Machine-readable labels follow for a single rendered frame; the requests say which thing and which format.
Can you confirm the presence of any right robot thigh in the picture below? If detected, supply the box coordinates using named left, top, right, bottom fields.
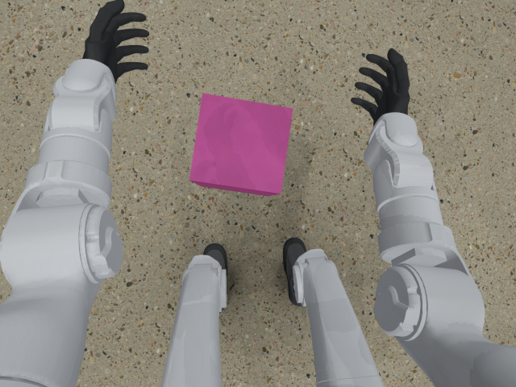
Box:
left=293, top=257, right=384, bottom=387

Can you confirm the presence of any robot right foot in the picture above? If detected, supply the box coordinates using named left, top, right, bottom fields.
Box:
left=283, top=238, right=306, bottom=306

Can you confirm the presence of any left robot forearm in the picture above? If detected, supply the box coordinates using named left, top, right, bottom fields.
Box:
left=0, top=59, right=117, bottom=283

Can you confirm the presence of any robot left upper arm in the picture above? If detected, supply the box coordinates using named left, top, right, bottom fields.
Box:
left=0, top=203, right=123, bottom=387

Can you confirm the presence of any robot right upper arm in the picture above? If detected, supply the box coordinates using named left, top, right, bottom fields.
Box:
left=373, top=264, right=516, bottom=387

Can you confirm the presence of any robot left hand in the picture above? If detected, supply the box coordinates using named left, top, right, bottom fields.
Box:
left=82, top=0, right=149, bottom=84

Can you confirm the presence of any right robot forearm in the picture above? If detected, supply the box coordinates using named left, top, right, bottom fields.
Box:
left=364, top=112, right=485, bottom=323

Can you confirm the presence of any carton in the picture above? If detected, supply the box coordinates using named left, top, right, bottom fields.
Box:
left=189, top=93, right=293, bottom=196

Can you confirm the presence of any robot right hand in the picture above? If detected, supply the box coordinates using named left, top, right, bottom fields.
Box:
left=351, top=48, right=410, bottom=126

